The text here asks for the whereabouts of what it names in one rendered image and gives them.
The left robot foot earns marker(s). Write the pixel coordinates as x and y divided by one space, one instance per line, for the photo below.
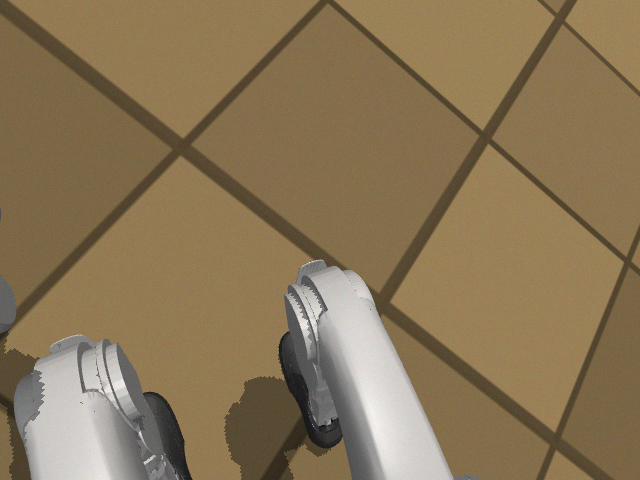
170 433

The right robot foot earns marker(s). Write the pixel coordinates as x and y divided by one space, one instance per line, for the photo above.
323 436

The left robot arm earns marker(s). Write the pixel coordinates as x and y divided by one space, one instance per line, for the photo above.
7 304

